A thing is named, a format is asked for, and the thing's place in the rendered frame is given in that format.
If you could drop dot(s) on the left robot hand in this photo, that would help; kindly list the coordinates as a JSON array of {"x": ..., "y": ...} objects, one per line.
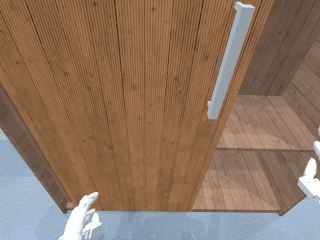
[{"x": 79, "y": 217}]

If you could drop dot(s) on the right robot hand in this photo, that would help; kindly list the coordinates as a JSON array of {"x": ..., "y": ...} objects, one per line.
[{"x": 310, "y": 186}]

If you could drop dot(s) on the handle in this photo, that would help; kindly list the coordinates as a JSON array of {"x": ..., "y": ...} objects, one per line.
[{"x": 241, "y": 23}]

